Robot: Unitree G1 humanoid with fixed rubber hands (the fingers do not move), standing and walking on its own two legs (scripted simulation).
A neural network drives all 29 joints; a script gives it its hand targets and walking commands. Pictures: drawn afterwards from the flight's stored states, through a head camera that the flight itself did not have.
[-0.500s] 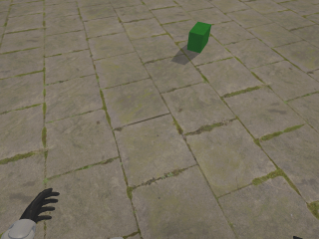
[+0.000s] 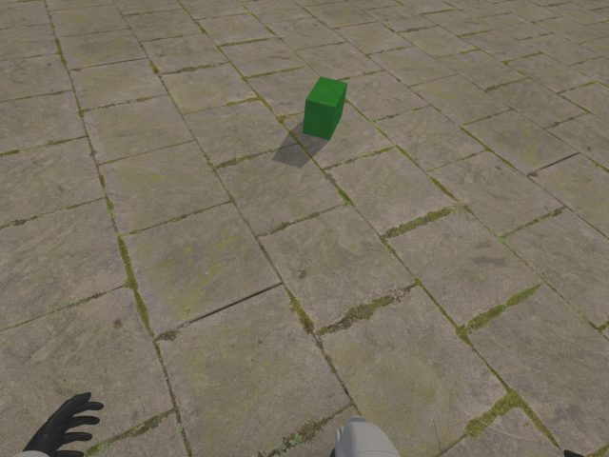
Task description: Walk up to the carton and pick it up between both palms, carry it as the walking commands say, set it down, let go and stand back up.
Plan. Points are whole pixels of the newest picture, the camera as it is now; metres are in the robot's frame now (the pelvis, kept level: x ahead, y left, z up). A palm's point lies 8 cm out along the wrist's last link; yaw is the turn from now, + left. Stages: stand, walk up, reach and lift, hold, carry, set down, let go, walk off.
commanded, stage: walk up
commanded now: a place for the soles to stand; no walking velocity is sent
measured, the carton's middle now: (325, 108) +1.92 -0.22 -0.67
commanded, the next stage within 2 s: none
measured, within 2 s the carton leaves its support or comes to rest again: neither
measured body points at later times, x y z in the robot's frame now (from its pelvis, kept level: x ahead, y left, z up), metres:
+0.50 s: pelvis +0.30 -0.07 +0.00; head +0.33 -0.08 +0.45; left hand +0.38 +0.28 -0.08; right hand +0.42 -0.41 -0.09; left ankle +0.43 +0.08 -0.70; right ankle +0.26 -0.15 -0.74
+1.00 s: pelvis +0.56 -0.10 +0.00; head +0.57 -0.09 +0.44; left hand +0.75 +0.21 -0.08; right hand +0.58 -0.47 -0.07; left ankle +0.50 +0.03 -0.74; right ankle +0.70 -0.26 -0.72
